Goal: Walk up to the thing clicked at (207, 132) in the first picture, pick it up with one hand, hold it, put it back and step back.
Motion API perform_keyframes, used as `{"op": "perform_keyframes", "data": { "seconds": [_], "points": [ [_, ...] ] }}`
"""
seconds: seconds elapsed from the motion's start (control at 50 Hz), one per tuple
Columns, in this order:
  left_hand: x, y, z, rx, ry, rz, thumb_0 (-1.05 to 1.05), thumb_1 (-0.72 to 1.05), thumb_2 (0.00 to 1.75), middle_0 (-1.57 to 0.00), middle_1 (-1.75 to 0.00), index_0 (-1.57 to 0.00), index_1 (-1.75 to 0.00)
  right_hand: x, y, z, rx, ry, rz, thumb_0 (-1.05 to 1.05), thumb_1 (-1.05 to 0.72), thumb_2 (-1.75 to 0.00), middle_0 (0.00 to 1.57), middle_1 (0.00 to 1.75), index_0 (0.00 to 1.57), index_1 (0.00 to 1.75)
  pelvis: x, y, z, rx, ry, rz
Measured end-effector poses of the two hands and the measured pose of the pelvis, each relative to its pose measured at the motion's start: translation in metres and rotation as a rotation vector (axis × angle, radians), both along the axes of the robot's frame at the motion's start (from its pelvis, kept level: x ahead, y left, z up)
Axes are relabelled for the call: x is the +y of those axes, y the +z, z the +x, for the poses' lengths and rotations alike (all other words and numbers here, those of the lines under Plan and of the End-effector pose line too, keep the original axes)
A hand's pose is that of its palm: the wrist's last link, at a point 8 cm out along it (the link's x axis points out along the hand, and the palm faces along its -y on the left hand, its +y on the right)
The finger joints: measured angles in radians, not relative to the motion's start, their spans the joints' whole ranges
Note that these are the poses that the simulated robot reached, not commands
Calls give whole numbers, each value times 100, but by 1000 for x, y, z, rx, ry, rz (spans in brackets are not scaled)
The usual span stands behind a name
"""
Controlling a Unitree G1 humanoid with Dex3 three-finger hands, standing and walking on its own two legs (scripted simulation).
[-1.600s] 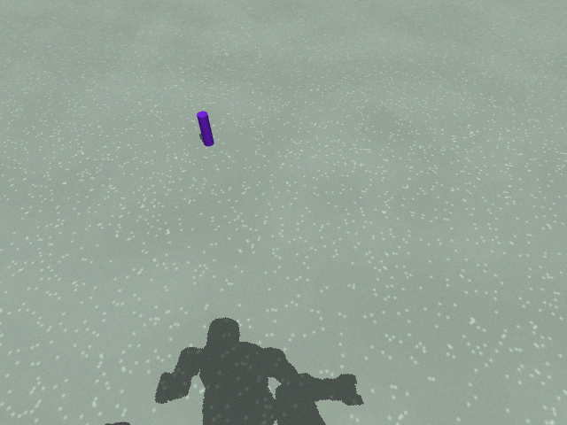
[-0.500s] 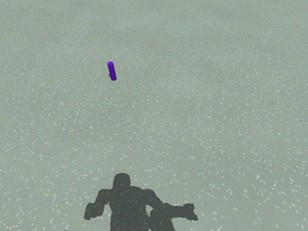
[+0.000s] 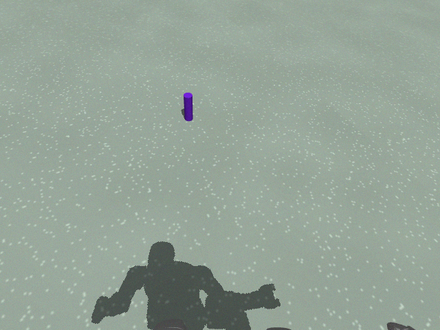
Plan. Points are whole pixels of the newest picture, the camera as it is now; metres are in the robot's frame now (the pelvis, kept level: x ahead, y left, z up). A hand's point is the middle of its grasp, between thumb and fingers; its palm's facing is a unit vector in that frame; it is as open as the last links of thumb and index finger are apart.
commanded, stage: walk up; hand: left
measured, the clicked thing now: (188, 107) +1.44 +0.17 -0.66
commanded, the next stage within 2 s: none
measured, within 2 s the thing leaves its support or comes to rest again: neither
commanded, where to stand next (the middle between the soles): +1.12 -0.05 m, yaw +3 degrees
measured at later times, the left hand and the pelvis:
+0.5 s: hand (130, 197) +0.42 +0.24 -0.12, palm faces -0.02 -0.94 -0.34, open 7.4 cm; pelvis +0.28 -0.02 +0.00, yaw +2 degrees
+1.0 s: hand (124, 172) +0.52 +0.28 -0.15, palm faces +0.02 -0.95 -0.32, open 7.4 cm; pelvis +0.52 +0.01 +0.00, yaw +3 degrees
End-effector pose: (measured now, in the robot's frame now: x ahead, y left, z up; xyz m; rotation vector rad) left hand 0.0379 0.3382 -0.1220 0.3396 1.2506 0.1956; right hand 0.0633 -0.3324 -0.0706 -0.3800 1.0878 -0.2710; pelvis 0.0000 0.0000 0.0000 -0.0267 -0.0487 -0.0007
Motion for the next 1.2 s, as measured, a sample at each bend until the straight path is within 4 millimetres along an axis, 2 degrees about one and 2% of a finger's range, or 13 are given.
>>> {"op": "perform_keyframes", "data": {
  "seconds": [0.12,0.26,0.38,0.44,0.48,0.54,0.66,0.78,0.86,0.92,0.98,1.06,1.2],
  "points": [
    [-6,20,95,-121,-38,-75,1,91,90,-20,-30,-20,-30,31,8,13,93,-25,35,0,-90,-90,21,30,21,30,13,21,56,0,18,18],
    [-9,30,186,-129,-64,-63,1,90,90,-20,-30,-20,-30,35,-3,59,153,-47,57,1,-90,-90,21,30,21,30,14,20,132,7,25,40],
    [-28,29,288,-164,-100,-35,1,90,90,-20,-30,-20,-30,16,-29,127,203,-35,67,1,-90,-90,21,30,21,30,-1,3,206,36,34,62],
    [-45,29,339,-209,-99,-25,1,90,90,-20,-30,-20,-30,2,-46,173,218,-20,61,1,-90,-90,21,30,21,30,-10,-6,244,33,39,13],
    [-54,34,362,-251,-97,-23,1,90,90,-20,-30,-20,-30,-1,-47,210,200,-4,72,1,-90,-90,20,30,21,30,-17,-4,265,27,44,24],
    [-61,46,377,-280,-46,-23,1,90,90,-20,-30,-20,-30,-2,-37,269,145,46,83,1,-90,-90,20,30,21,30,-24,8,297,11,49,52],
    [-57,53,378,-194,12,-1,0,90,90,-20,-30,-20,-30,-5,-13,384,-15,119,81,1,-90,-90,20,30,21,30,-25,20,356,-8,34,43],
    [-38,42,389,-95,53,3,1,90,90,-20,-30,-21,-30,5,-8,466,-23,173,69,0,-90,-90,20,30,21,30,-18,16,414,2,57,5],
    [-21,22,408,-55,93,-8,1,90,90,-20,-30,-20,-30,22,-12,519,-2,206,47,1,-90,-90,20,30,21,30,-6,4,460,13,66,-10],
    [-11,6,431,-11,113,-13,1,90,90,-20,-30,-20,-30,38,-13,556,-21,225,31,1,-90,-90,20,30,21,30,3,-4,492,15,62,31],
    [-13,4,462,18,91,-32,1,90,90,-20,-30,-20,-30,47,-5,579,-73,204,37,1,-90,-90,20,30,21,30,10,1,516,9,54,10],
    [-15,13,517,-23,40,-54,1,90,90,-20,-30,-20,-30,47,8,591,-78,148,42,0,-90,-90,20,30,21,30,10,13,549,-1,47,12],
    [-22,29,607,-96,-15,-42,1,90,90,-20,-30,-20,-30,19,6,608,-9,101,36,1,-90,-90,21,30,21,30,-4,17,603,-6,32,36]
  ]
}}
